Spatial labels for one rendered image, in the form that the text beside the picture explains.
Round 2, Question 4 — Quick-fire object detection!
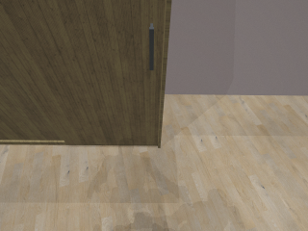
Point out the wardrobe door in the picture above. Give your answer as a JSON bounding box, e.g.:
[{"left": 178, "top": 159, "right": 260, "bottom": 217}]
[
  {"left": 0, "top": 0, "right": 166, "bottom": 145},
  {"left": 0, "top": 51, "right": 63, "bottom": 141}
]

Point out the handle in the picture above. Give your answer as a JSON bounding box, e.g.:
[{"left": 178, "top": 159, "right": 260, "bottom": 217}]
[{"left": 149, "top": 23, "right": 154, "bottom": 70}]

